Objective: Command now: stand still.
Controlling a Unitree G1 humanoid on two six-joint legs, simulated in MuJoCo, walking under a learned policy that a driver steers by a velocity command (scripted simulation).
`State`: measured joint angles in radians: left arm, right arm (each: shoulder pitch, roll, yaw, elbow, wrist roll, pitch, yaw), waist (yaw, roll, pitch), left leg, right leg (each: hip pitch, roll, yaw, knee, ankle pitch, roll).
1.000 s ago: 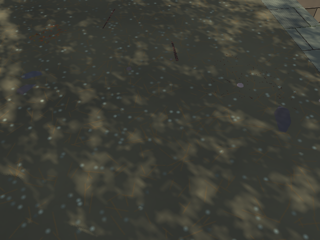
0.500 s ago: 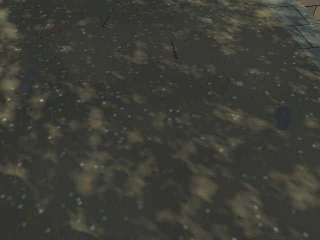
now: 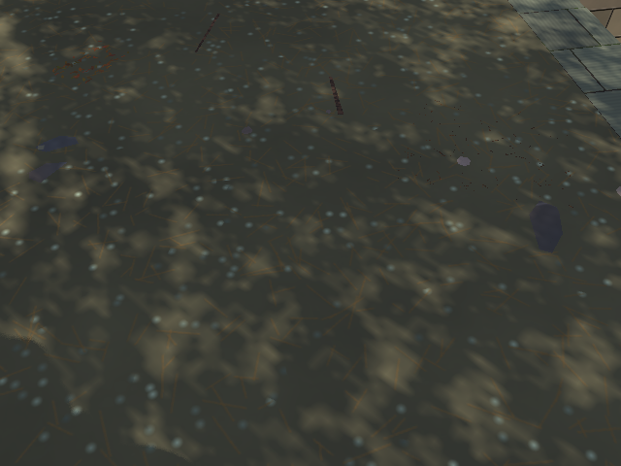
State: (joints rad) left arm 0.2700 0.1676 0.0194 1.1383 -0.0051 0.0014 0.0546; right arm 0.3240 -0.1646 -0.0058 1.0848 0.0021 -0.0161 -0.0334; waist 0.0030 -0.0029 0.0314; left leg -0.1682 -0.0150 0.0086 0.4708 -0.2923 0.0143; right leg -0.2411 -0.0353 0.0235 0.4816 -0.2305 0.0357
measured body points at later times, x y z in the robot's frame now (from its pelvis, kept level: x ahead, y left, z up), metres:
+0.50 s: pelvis +0.04 -0.02 -0.01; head +0.04 -0.04 +0.44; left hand +0.04 +0.22 -0.16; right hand -0.01 -0.26 -0.17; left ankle -0.03 +0.11 -0.74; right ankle +0.04 -0.13 -0.74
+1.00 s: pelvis +0.08 -0.03 +0.00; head +0.10 -0.02 +0.45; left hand +0.09 +0.21 -0.16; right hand +0.11 -0.27 -0.15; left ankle +0.06 +0.11 -0.74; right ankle +0.04 -0.13 -0.74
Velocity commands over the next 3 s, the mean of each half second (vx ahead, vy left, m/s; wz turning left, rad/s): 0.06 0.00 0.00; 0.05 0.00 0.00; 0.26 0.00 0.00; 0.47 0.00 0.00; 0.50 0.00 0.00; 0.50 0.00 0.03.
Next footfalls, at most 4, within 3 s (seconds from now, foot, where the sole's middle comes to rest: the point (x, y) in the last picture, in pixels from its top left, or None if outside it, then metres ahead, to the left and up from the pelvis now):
0.76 left None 0.10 0.11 -0.78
1.34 left None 0.18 0.13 -0.78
1.84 right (370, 435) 0.57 -0.09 -0.78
2.42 left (265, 314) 0.88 0.15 -0.78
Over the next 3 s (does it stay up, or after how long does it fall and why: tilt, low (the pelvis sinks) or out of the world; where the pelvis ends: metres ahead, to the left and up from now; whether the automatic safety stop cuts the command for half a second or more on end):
stays up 1.03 0.02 -0.02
